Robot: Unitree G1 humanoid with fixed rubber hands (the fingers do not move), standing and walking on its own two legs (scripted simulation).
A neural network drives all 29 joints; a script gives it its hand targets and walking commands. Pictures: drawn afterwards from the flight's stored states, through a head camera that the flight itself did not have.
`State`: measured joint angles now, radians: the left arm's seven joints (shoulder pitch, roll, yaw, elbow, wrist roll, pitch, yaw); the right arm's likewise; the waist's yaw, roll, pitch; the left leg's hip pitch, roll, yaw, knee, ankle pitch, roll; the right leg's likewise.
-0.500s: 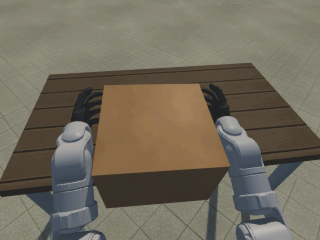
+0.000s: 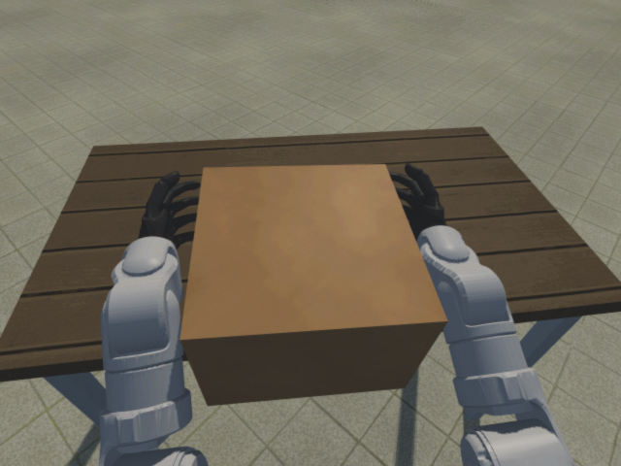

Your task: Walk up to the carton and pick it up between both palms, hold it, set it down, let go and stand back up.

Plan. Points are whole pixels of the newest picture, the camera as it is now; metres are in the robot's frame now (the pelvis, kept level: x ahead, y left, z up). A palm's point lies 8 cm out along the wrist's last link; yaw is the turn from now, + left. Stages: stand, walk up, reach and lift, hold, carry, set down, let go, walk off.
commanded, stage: hold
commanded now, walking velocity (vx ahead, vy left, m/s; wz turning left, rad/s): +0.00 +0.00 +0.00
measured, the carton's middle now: (302, 276) +0.30 +0.00 +0.14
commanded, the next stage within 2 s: none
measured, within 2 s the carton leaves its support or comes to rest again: neither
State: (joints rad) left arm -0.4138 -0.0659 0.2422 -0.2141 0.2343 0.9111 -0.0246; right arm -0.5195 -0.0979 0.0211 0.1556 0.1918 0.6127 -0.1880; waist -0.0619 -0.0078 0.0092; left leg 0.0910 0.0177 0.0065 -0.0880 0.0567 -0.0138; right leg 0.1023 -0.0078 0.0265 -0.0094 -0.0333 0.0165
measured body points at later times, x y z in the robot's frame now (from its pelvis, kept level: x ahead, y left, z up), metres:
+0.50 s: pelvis +0.00 +0.01 +0.00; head -0.01 +0.01 +0.45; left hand +0.35 +0.16 +0.17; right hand +0.36 -0.16 +0.16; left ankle +0.01 +0.13 -0.76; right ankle -0.02 -0.13 -0.76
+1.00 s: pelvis +0.00 +0.00 +0.00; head -0.01 +0.00 +0.45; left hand +0.34 +0.16 +0.17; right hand +0.36 -0.15 +0.16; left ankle +0.01 +0.13 -0.76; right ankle -0.02 -0.13 -0.76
